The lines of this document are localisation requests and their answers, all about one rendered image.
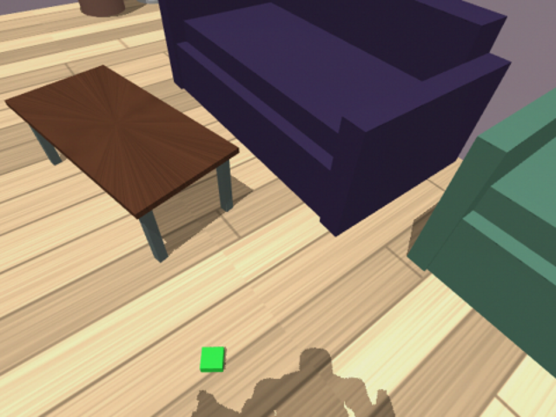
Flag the coffee table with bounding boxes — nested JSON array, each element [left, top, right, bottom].
[[4, 65, 239, 263]]

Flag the armchair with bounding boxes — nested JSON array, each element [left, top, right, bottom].
[[407, 88, 556, 378]]

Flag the small box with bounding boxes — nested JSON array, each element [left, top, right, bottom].
[[200, 347, 225, 373]]

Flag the sofa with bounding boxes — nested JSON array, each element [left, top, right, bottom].
[[158, 0, 512, 237]]

